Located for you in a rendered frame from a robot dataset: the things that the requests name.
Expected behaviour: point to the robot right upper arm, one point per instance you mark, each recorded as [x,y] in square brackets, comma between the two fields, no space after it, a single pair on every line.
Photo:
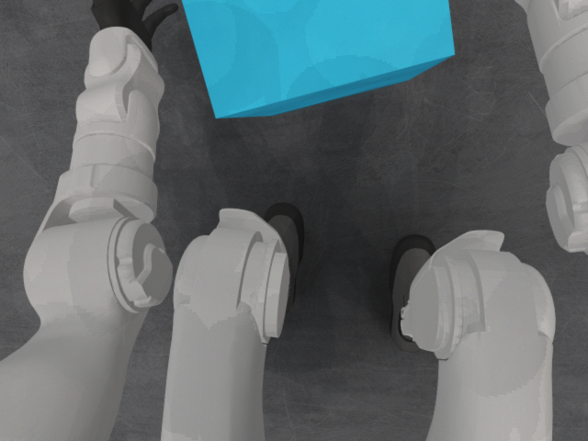
[567,198]

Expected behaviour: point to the right robot forearm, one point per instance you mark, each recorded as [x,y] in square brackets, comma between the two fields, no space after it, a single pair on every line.
[559,33]

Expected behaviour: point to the robot left upper arm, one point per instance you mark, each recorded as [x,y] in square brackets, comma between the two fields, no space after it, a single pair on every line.
[92,284]

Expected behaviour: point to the left robot hand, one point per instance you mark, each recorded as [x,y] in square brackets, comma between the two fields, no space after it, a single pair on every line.
[128,14]

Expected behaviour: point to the carton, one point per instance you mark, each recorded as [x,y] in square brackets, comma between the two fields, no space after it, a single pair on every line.
[267,57]

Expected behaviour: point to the robot right shin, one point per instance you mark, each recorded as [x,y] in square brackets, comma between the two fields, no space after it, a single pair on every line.
[478,240]

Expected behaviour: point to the robot left foot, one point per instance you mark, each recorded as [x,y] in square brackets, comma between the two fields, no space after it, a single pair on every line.
[287,220]

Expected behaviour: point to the left robot forearm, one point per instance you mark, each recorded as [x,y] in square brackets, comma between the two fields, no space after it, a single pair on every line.
[114,147]

